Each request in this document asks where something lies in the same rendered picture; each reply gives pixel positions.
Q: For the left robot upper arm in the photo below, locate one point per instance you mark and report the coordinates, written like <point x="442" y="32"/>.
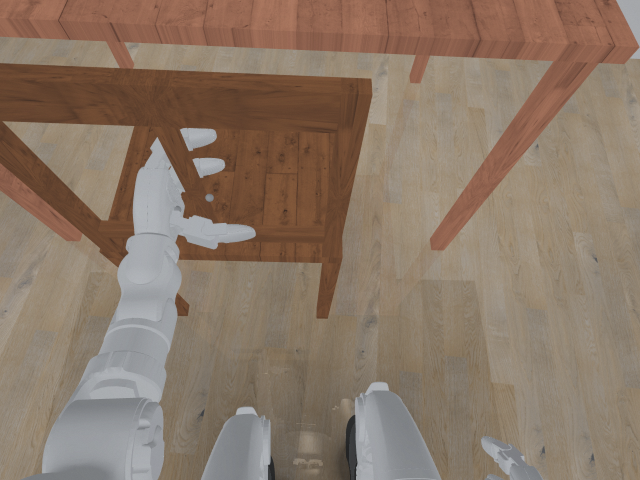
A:
<point x="107" y="439"/>

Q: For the robot left thigh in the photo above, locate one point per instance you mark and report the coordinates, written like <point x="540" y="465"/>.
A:
<point x="241" y="449"/>

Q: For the chair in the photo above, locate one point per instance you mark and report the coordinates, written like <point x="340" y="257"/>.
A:
<point x="290" y="144"/>

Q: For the robot right thigh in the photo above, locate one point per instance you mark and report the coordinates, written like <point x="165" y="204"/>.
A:
<point x="398" y="449"/>

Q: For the right robot hand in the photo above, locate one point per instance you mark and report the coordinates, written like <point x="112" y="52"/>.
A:
<point x="510" y="460"/>

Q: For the left robot forearm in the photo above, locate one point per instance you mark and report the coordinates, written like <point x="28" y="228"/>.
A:
<point x="131" y="361"/>

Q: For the robot thigh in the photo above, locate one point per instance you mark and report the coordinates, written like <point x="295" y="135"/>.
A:
<point x="241" y="449"/>
<point x="398" y="449"/>

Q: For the table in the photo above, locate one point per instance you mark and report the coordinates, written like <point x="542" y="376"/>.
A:
<point x="576" y="35"/>

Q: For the left robot hand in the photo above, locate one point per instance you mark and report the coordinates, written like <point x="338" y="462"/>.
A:
<point x="158" y="190"/>

